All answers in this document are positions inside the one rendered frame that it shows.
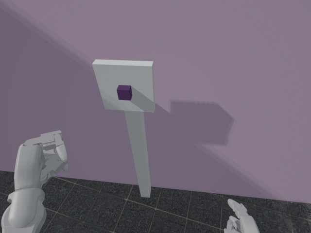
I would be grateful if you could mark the right robot hand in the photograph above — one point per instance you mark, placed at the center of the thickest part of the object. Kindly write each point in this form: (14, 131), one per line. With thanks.
(246, 224)

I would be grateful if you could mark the left robot hand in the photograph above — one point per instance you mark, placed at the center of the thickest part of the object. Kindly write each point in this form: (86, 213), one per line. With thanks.
(31, 159)

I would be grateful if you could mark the robot left forearm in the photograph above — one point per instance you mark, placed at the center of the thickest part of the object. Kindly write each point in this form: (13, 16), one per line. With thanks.
(26, 213)

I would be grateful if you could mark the panel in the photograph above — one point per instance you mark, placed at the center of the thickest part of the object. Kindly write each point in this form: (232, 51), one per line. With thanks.
(140, 75)

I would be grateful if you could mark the button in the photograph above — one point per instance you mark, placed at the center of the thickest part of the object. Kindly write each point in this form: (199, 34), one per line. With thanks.
(124, 92)

